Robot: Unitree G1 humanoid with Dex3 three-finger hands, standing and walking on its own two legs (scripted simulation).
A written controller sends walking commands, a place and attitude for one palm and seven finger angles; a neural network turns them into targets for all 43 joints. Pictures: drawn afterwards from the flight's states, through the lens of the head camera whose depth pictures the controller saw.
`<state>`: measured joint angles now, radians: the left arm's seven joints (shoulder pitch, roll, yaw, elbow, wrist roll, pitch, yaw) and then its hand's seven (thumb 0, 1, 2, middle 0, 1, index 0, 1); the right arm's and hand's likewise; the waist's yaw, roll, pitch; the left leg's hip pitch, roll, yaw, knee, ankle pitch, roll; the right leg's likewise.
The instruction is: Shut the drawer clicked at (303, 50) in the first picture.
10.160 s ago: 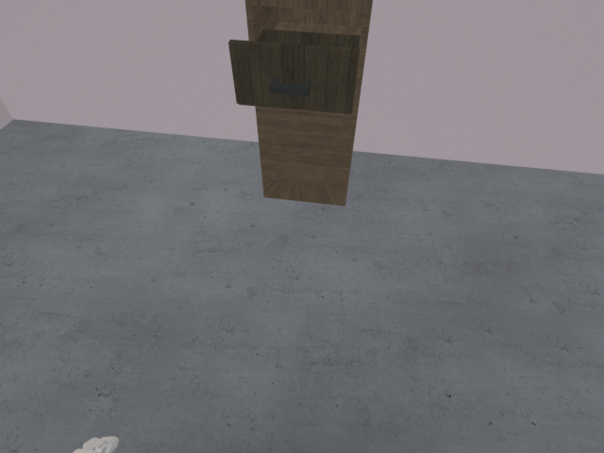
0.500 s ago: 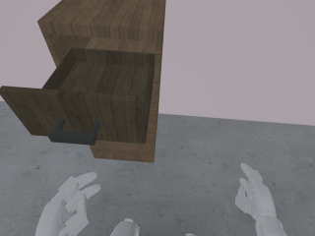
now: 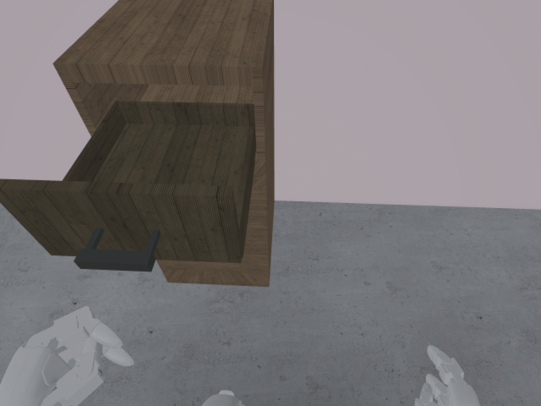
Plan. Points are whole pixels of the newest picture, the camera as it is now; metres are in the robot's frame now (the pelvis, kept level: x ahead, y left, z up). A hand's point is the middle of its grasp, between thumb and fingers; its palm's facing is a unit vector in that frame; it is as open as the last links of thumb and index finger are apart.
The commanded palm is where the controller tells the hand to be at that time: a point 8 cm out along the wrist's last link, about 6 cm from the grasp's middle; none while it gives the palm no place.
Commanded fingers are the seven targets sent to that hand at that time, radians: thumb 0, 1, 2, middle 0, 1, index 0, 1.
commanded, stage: raise the hand and make a fist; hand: left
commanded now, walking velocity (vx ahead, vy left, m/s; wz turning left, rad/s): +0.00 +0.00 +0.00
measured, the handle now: (121, 247) +0.34 +0.26 +0.05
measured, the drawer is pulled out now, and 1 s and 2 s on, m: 0.29 0.29 0.29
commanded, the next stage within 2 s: bring the fist close to the handle in 0.98 s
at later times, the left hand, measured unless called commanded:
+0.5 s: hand (77, 363) +0.15 +0.21 +0.13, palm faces +0.03 -1.00 -0.08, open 3.2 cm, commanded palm +0.11 +0.26 +0.14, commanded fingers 0.00 0.90 0.90 -1.40 -1.60 -1.40 -1.60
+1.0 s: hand (70, 352) +0.16 +0.21 +0.14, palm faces +0.06 -0.99 -0.10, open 3.2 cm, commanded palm +0.11 +0.27 +0.15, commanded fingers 0.00 0.90 0.90 -1.40 -1.60 -1.40 -1.60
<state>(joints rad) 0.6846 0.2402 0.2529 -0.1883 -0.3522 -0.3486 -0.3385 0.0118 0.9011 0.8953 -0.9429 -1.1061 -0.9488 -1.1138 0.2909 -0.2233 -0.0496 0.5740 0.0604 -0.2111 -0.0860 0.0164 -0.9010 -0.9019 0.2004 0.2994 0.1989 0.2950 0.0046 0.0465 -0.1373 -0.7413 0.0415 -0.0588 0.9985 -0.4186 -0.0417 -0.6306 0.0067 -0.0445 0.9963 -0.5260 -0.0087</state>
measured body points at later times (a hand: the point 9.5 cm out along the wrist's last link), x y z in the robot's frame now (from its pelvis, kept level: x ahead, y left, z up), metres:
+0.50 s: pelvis +0.00 +0.03 +0.01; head -0.01 +0.02 +0.46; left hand +0.14 +0.26 +0.13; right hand +0.22 -0.17 -0.02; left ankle +0.05 +0.14 -0.68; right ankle -0.01 -0.11 -0.68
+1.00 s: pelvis +0.01 +0.01 +0.03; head -0.01 +0.00 +0.47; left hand +0.15 +0.27 +0.14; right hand +0.20 -0.22 -0.02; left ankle +0.05 +0.14 -0.68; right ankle -0.01 -0.11 -0.68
